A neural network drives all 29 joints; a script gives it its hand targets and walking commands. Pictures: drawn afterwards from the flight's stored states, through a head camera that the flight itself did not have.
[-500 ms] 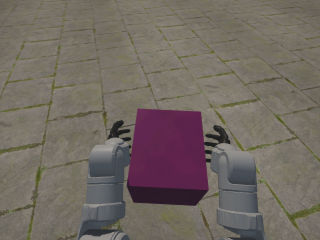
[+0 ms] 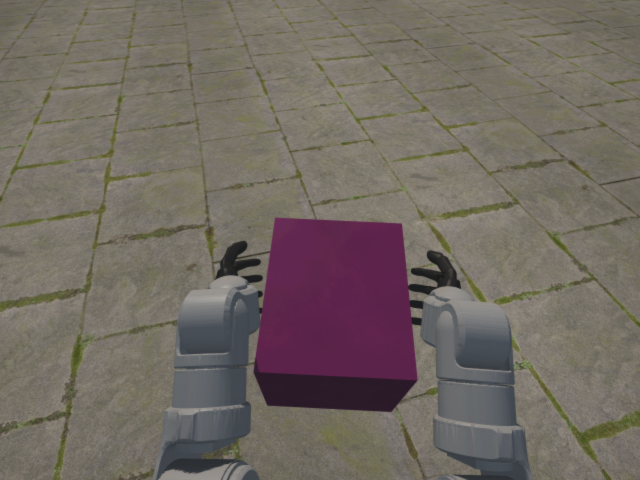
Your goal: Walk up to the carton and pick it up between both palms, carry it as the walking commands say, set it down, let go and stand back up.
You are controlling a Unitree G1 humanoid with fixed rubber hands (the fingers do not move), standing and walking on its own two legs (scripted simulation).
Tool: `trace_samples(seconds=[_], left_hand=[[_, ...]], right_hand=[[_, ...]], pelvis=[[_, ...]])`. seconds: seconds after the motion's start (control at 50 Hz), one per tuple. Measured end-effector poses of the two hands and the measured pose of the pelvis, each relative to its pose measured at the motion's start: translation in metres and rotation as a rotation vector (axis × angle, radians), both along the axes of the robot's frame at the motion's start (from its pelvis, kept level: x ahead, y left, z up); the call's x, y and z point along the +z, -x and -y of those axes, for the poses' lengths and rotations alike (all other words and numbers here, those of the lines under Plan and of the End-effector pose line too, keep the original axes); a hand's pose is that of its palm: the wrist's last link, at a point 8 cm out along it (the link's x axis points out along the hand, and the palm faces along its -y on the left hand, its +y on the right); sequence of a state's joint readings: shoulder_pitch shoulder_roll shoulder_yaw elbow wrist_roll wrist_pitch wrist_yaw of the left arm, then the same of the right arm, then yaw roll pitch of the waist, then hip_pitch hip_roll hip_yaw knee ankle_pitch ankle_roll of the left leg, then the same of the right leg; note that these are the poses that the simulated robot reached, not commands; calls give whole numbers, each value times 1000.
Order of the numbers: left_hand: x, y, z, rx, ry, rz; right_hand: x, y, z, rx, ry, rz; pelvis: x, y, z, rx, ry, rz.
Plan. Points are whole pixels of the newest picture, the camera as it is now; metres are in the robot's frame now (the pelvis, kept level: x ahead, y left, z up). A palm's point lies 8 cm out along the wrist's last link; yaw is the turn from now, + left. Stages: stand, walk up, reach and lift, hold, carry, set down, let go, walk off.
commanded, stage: carry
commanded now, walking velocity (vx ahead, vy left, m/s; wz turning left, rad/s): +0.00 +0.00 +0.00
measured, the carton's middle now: (333, 315) +0.35 +0.00 +0.00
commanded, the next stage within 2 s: none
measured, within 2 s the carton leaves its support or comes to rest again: neither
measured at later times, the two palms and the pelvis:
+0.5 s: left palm (230, 297) +0.31 +0.13 +0.10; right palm (445, 308) +0.30 -0.13 +0.10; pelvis +0.00 +0.00 +0.00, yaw +0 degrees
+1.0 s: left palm (229, 299) +0.30 +0.13 +0.10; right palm (445, 309) +0.30 -0.13 +0.10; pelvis +0.00 +0.00 +0.00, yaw +0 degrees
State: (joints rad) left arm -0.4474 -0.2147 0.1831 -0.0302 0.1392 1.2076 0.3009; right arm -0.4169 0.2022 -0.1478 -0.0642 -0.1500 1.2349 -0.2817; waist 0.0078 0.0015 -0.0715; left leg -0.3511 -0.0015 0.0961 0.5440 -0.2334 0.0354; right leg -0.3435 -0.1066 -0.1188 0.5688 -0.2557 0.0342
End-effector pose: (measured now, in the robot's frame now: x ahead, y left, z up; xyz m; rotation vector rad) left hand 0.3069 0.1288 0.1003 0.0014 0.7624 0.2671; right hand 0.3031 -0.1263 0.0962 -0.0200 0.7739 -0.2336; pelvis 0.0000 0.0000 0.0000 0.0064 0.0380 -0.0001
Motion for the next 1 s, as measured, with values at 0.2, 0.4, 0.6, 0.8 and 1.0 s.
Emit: trace_samples(seconds=[0.2,0.4,0.6,0.8,1.0], left_hand=[[-2,0,0,0,-1,-7],[-1,0,0,0,-1,-6],[-1,3,0,0,0,-3],[-1,2,0,-2,1,-4],[0,5,-1,-3,2,2]], right_hand=[[-1,0,0,1,2,-7],[-1,0,0,1,2,-6],[0,2,0,2,3,-3],[0,2,0,2,5,-3],[1,4,-1,5,8,5]], pelvis=[[0,-1,0,0,0,-1],[0,0,0,0,0,0],[0,2,0,0,0,2],[0,1,0,1,0,2],[0,4,0,1,0,6]])
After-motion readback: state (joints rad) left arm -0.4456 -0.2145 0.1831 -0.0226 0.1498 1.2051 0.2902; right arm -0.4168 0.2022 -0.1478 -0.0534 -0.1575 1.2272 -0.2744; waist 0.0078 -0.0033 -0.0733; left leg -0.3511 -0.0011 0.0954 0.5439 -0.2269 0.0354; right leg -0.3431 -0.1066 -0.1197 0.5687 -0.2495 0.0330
